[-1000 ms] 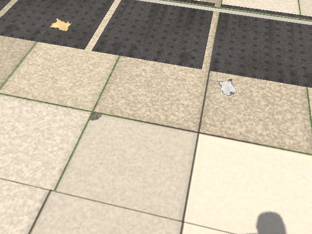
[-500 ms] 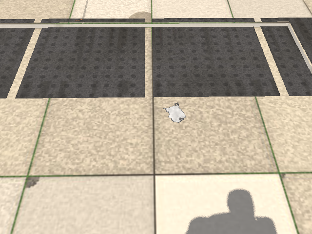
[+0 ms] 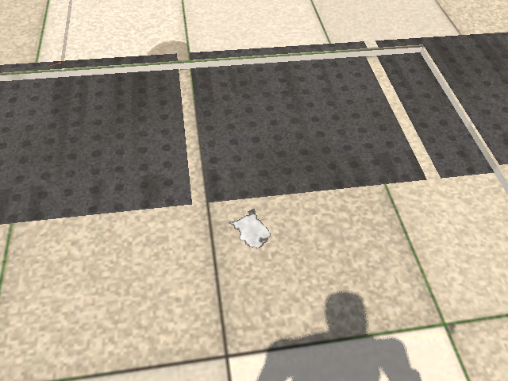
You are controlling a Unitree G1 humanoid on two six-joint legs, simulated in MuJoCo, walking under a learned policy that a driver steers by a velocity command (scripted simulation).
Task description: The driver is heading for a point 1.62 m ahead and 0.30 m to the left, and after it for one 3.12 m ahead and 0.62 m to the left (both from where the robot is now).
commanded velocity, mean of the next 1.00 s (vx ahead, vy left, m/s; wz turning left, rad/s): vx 0.02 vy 0.00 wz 0.26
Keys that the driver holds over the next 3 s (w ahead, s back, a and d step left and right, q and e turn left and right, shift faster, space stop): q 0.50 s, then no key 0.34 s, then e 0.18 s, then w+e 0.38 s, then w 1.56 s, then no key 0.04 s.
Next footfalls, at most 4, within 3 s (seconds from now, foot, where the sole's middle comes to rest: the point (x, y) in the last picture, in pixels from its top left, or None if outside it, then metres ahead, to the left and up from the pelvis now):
0.40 right None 0.03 -0.11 -0.73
0.78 left None -0.02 0.15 -0.73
1.14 right None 0.00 -0.04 -0.73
1.64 left None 0.25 0.23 -0.77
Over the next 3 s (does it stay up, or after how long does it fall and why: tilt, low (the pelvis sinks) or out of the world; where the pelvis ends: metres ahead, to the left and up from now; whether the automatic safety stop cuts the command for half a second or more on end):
stays up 0.90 0.20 0.01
